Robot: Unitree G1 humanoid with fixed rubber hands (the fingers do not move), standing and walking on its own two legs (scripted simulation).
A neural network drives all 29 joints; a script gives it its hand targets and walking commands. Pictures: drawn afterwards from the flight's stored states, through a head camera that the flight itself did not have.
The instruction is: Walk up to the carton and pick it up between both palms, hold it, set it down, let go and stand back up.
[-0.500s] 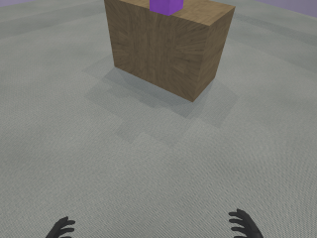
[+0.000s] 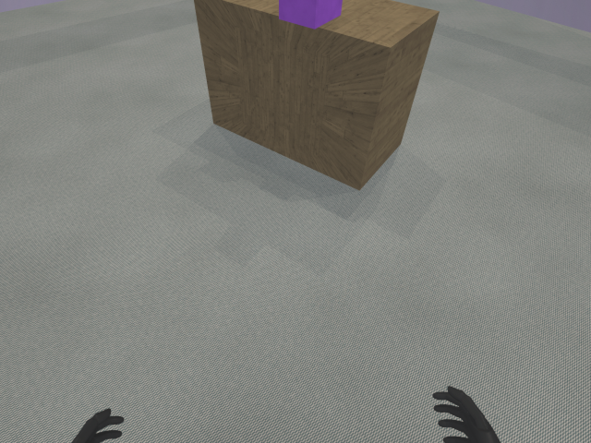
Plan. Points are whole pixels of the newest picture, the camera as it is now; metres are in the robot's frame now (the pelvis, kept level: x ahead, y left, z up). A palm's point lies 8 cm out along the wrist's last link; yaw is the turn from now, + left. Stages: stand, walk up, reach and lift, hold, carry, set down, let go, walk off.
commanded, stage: stand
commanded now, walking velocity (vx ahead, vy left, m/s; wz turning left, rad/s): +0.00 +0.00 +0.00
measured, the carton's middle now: out of the picture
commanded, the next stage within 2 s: walk up in 1.70 s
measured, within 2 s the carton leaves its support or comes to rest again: neither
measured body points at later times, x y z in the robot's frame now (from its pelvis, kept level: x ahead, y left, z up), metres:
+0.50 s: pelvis +0.00 +0.00 +0.00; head +0.01 +0.00 +0.45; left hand +0.13 +0.29 -0.10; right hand +0.16 -0.26 -0.08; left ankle +0.00 +0.12 -0.72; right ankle -0.01 -0.12 -0.72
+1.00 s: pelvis -0.01 +0.00 +0.00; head -0.01 +0.00 +0.45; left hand +0.11 +0.30 -0.10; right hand +0.14 -0.26 -0.09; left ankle +0.00 +0.12 -0.72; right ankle -0.01 -0.12 -0.72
